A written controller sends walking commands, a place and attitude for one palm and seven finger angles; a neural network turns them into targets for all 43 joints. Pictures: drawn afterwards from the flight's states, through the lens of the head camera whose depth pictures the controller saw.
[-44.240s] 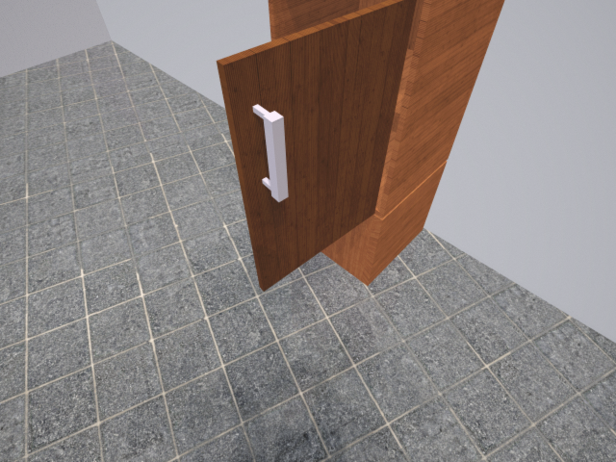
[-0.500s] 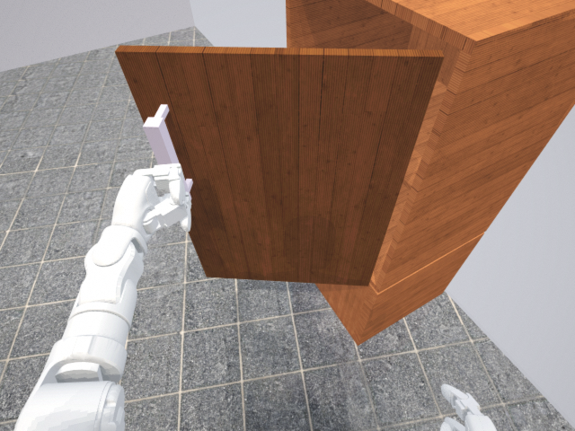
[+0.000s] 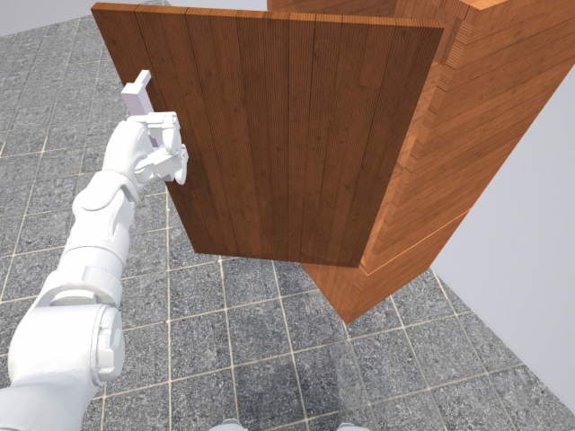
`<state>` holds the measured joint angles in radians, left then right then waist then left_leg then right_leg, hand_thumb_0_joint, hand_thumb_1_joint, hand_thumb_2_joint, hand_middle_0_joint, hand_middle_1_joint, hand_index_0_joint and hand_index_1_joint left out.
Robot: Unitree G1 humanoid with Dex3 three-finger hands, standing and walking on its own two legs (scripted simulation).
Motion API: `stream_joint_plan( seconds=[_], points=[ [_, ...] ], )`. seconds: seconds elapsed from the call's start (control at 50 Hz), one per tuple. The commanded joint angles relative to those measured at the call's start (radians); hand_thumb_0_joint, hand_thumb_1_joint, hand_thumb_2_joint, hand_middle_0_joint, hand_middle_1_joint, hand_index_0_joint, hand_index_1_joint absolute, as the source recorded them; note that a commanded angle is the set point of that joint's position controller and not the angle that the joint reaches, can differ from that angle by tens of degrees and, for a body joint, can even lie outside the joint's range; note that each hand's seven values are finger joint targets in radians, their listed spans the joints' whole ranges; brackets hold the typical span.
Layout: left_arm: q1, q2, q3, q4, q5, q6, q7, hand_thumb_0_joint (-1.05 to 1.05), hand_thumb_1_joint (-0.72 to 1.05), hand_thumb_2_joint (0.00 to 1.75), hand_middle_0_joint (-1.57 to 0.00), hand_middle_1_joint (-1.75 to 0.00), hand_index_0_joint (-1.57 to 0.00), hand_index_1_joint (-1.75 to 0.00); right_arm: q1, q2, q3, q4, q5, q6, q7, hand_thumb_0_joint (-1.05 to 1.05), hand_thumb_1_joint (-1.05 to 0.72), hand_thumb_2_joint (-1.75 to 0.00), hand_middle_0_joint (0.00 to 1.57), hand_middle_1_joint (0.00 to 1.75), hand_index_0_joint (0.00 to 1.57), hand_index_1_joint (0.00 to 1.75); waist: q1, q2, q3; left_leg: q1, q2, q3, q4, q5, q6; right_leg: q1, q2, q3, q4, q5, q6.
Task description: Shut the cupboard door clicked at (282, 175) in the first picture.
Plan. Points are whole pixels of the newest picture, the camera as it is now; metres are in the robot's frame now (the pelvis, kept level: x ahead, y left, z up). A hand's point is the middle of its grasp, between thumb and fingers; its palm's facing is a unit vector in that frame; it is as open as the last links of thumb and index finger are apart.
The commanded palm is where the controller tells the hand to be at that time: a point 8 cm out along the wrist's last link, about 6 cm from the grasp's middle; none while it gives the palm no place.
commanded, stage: push the door shut along its arc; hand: left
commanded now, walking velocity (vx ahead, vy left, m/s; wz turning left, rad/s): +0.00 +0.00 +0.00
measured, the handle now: (156, 129) +0.53 +0.19 +0.11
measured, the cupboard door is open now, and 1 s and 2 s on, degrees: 51 43 30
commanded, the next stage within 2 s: pull the fist back off the door in 1.22 s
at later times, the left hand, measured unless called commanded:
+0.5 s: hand (216, 131) +0.51 +0.09 +0.13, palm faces -0.36 -0.93 +0.01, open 3.1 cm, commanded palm +0.51 +0.15 +0.12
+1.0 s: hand (223, 118) +0.54 +0.09 +0.13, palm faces -0.43 -0.90 +0.00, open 3.1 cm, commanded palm +0.57 +0.11 +0.12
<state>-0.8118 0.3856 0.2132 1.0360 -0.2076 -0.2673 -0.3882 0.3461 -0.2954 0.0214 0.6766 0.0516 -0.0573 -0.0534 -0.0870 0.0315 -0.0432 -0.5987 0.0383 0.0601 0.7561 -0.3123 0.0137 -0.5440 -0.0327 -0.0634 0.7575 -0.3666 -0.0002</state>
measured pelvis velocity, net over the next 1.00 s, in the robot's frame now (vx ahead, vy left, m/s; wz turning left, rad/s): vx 0.00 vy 0.00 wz -0.01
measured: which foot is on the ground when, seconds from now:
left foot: down 0.00-1.00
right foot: down 0.00-1.00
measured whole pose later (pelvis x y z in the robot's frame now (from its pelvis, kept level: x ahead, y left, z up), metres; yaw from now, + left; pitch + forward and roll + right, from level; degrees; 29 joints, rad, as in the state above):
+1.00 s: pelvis +0.00 +0.00 -0.02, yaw +0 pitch +19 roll -2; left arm -1.25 0.51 0.18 1.32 -0.15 -0.20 -0.51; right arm 0.37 -0.32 0.02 0.74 0.00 -0.10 -0.06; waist -0.20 0.04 -0.05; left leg -0.88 0.06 0.03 0.91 -0.37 0.02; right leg -0.80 -0.01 -0.08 0.88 -0.40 0.00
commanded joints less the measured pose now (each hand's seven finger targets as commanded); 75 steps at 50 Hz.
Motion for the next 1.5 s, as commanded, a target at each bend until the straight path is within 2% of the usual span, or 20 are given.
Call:
stream_joint_plan(
  seconds=[0.0, 0.08, 0.14, 0.2, 0.34, 0.4, 0.44, 0.56, 0.64, 0.7, 0.8, 0.86, 1.04, 1.28, 1.3, 1.32, 1.34, 1.4, 1.44, 1.48],
  points=[
    [-0.556, 0.133, -0.018, -0.159, -0.013, -0.055, -0.020, 0.00, 0.90, 0.90, -1.30, -1.50, -1.30, -1.50, 0.054, -0.157, -0.062, -0.082, -0.003, -0.040, -0.007, 0.00, -0.90, -0.90, 0.20, 0.30, 0.20, 0.30, -0.068, -0.010, -0.338, 0.276, -0.028, -0.087, -0.061, 0.128, 0.014, -0.043, 0.053, 0.031, -0.103, 0.211, -0.014],
    [-0.587, 0.181, 0.012, -0.128, -0.014, -0.060, -0.037, 0.00, 0.90, 0.90, -1.30, -1.50, -1.30, -1.50, 0.070, -0.169, -0.064, -0.070, -0.006, -0.041, -0.006, 0.00, -0.90, -0.90, 0.20, 0.30, 0.20, 0.30, -0.070, -0.012, -0.385, 0.273, -0.027, -0.098, -0.043, 0.140, 0.016, -0.050, 0.054, 0.032, -0.089, 0.214, -0.017],
    [-0.654, 0.140, -0.033, -0.141, -0.012, -0.071, -0.051, 0.00, 0.90, 0.90, -1.30, -1.50, -1.30, -1.50, 0.078, -0.168, -0.064, -0.061, -0.008, -0.046, -0.006, 0.00, -0.90, -0.90, 0.20, 0.30, 0.20, 0.30, -0.090, 0.024, -0.400, 0.306, -0.023, -0.109, -0.031, 0.153, 0.015, -0.098, 0.057, 0.023, -0.078, 0.200, -0.019],
    [-0.721, 0.122, -0.063, -0.094, -0.006, -0.061, -0.051, 0.00, 0.90, 0.90, -1.30, -1.50, -1.30, -1.50, 0.087, -0.173, -0.064, -0.042, -0.008, -0.052, -0.006, 0.00, -0.90, -0.90, 0.20, 0.30, 0.20, 0.30, -0.120, 0.019, -0.341, 0.277, -0.017, -0.121, -0.030, 0.080, 0.014, -0.172, 0.060, 0.021, -0.085, 0.125, -0.016],
    [-0.815, 0.224, 0.015, -0.044, 0.001, -0.055, -0.043, 0.00, 0.90, 0.90, -1.30, -1.50, -1.30, -1.50, 0.125, -0.189, -0.060, -0.024, -0.019, -0.071, -0.010, 0.00, -0.90, -0.90, 0.20, 0.30, 0.20, 0.30, -0.125, 0.046, -0.433, 0.283, -0.017, -0.134, 0.002, 0.112, 0.019, -0.187, 0.061, 0.023, -0.056, 0.130, -0.023],
    [-0.841, 0.258, 0.033, 0.008, 0.016, -0.046, -0.043, 0.00, 0.90, 0.90, -1.30, -1.50, -1.30, -1.50, 0.133, -0.189, -0.055, -0.023, -0.021, -0.073, -0.007, 0.00, -0.90, -0.90, 0.20, 0.30, 0.20, 0.30, -0.136, 0.023, -0.416, 0.226, -0.015, -0.134, 0.012, 0.095, 0.019, -0.186, 0.061, 0.028, -0.050, 0.125, -0.017],
    [-0.854, 0.337, 0.093, 0.017, 0.029, -0.053, -0.039, 0.00, 0.90, 0.90, -1.30, -1.50, -1.30, -1.50, 0.153, -0.197, -0.056, -0.025, -0.027, -0.072, -0.009, 0.00, -0.90, -0.90, 0.20, 0.30, 0.20, 0.30, -0.126, 0.038, -0.462, 0.221, -0.018, -0.132, 0.029, 0.140, 0.022, -0.166, 0.062, 0.029, -0.032, 0.158, -0.021],
    [-0.823, 0.385, 0.128, 0.043, 0.059, -0.044, -0.065, 0.00, 0.90, 0.90, -1.30, -1.50, -1.30, -1.50, 0.179, -0.196, -0.060, -0.048, -0.035, -0.054, -0.002, 0.00, -0.90, -0.90, 0.20, 0.30, 0.20, 0.30, -0.117, 0.032, -0.533, 0.191, -0.021, -0.115, 0.064, 0.233, 0.023, -0.117, 0.067, 0.037, -0.007, 0.274, -0.013],
    [-0.855, 0.296, 0.065, 0.000, 0.041, -0.039, -0.101, 0.00, 0.90, 0.90, -1.30, -1.50, -1.30, -1.50, 0.191, -0.186, -0.067, -0.051, -0.036, -0.043, -0.004, 0.00, -0.90, -0.90, 0.20, 0.30, 0.20, 0.30, -0.132, 0.048, -0.557, 0.241, -0.025, -0.109, 0.075, 0.295, 0.028, -0.136, 0.075, 0.029, -0.009, 0.318, -0.014],
    [-0.887, 0.309, 0.065, 0.031, 0.036, -0.014, -0.118, 0.00, 0.90, 0.90, -1.30, -1.50, -1.30, -1.50, 0.200, -0.197, -0.074, -0.028, -0.036, -0.033, -0.009, 0.00, -0.90, -0.90, 0.20, 0.30, 0.20, 0.30, -0.157, -0.006, -0.499, 0.205, -0.022, -0.104, 0.079, 0.254, 0.032, -0.151, 0.078, 0.033, -0.027, 0.309, -0.006],
    [-0.970, 0.279, 0.026, 0.074, 0.030, 0.007, -0.127, 0.00, 0.90, 0.90, -1.30, -1.50, -1.30, -1.50, 0.205, -0.198, -0.068, 0.007, -0.039, -0.040, -0.020, 0.00, -0.90, -0.90, 0.20, 0.30, 0.20, 0.30, -0.187, 0.030, -0.438, 0.197, -0.020, -0.105, 0.086, 0.202, 0.035, -0.223, 0.077, 0.029, -0.036, 0.241, -0.005],
    [-1.002, 0.250, 0.003, 0.041, 0.028, -0.005, -0.130, 0.00, 0.90, 0.90, -1.30, -1.50, -1.30, -1.50, 0.201, -0.196, -0.070, 0.018, -0.044, -0.051, -0.018, 0.00, -0.90, -0.90, 0.20, 0.30, 0.20, 0.30, -0.182, 0.091, -0.507, 0.261, -0.019, -0.115, 0.103, 0.257, 0.032, -0.249, 0.080, 0.022, -0.014, 0.252, -0.013],
    [-1.099, 0.140, -0.071, 0.051, 0.036, 0.010, -0.110, 0.00, 0.90, 0.90, -1.30, -1.50, -1.30, -1.50, 0.198, -0.197, -0.073, 0.064, -0.051, -0.073, -0.020, 0.00, -0.90, -0.90, 0.20, 0.30, 0.20, 0.30, -0.222, 0.117, -0.512, 0.297, -0.010, -0.133, 0.135, 0.262, 0.039, -0.368, 0.084, -0.002, 0.014, 0.194, -0.015],
    [-1.198, 0.079, -0.119, 0.067, 0.052, 0.030, -0.102, 0.00, 0.90, 0.90, -1.30, -1.50, -1.30, -1.50, 0.205, -0.195, -0.077, 0.107, -0.056, -0.094, -0.023, 0.00, -0.90, -0.90, 0.20, 0.30, 0.20, 0.30, -0.248, 0.136, -0.565, 0.325, -0.008, -0.144, 0.163, 0.281, 0.038, -0.436, 0.090, -0.014, 0.045, 0.182, -0.018],
    [-1.194, 0.106, -0.098, 0.079, 0.052, 0.032, -0.103, 0.00, 0.90, 0.90, -1.30, -1.50, -1.30, -1.50, 0.211, -0.198, -0.076, 0.102, -0.056, -0.096, -0.024, 0.00, -0.90, -0.90, 0.20, 0.30, 0.20, 0.30, -0.248, 0.122, -0.570, 0.317, -0.009, -0.143, 0.169, 0.273, 0.039, -0.438, 0.091, -0.012, 0.046, 0.185, -0.016],
    [-1.238, 0.171, 0.117, 0.093, -0.012, 0.064, 0.107, 0.00, 0.90, 0.90, -1.30, -1.50, -1.30, -1.50, 0.257, -0.153, -0.058, 0.063, -0.049, -0.102, -0.004, 0.00, -0.90, -0.90, 0.20, 0.30, 0.20, 0.30, -0.223, 0.140, -0.551, 0.201, 0.013, -0.164, 0.152, 0.210, 0.014, -0.392, 0.074, 0.010, 0.021, 0.162, -0.011],
    [-1.196, 0.152, 0.102, 0.114, 0.022, 0.075, 0.221, 0.00, 0.90, 0.90, -1.30, -1.50, -1.30, -1.50, 0.283, -0.156, -0.055, 0.067, -0.057, -0.101, 0.015, 0.00, -0.90, -0.90, 0.20, 0.30, 0.20, 0.30, -0.223, 0.120, -0.548, 0.193, 0.012, -0.172, 0.127, 0.198, 0.009, -0.374, 0.081, 0.004, 0.026, 0.150, -0.005],
    [-1.180, 0.056, 0.101, 0.105, 0.088, 0.066, 0.414, 0.00, 0.90, 0.90, -1.30, -1.50, -1.30, -1.50, 0.319, -0.145, -0.073, 0.053, -0.094, -0.095, 0.070, 0.00, -0.90, -0.90, 0.20, 0.30, 0.20, 0.30, -0.226, 0.103, -0.558, 0.184, 0.011, -0.181, 0.142, 0.244, 0.001, -0.387, 0.078, -0.004, 0.049, 0.177, 0.003],
    [-1.156, 0.107, 0.150, 0.072, 0.175, 0.010, 0.550, 0.00, 0.90, 0.90, -1.30, -1.50, -1.30, -1.50, 0.345, -0.142, -0.072, 0.040, -0.126, -0.088, 0.100, 0.00, -0.90, -0.90, 0.20, 0.30, 0.20, 0.30, -0.207, 0.095, -0.600, 0.161, 0.002, -0.173, 0.170, 0.298, 0.001, -0.367, 0.078, -0.010, 0.074, 0.209, 0.003],
    [-1.085, 0.131, 0.116, 0.093, 0.278, -0.038, 0.590, 0.00, 0.90, 0.90, -1.30, -1.50, -1.30, -1.50, 0.361, -0.140, -0.075, 0.028, -0.142, -0.071, 0.128, 0.00, -0.90, -0.90, 0.20, 0.30, 0.20, 0.30, -0.200, 0.090, -0.604, 0.132, 0.000, -0.156, 0.171, 0.306, 0.002, -0.352, 0.077, -0.005, 0.086, 0.217, 0.000]
  ],
)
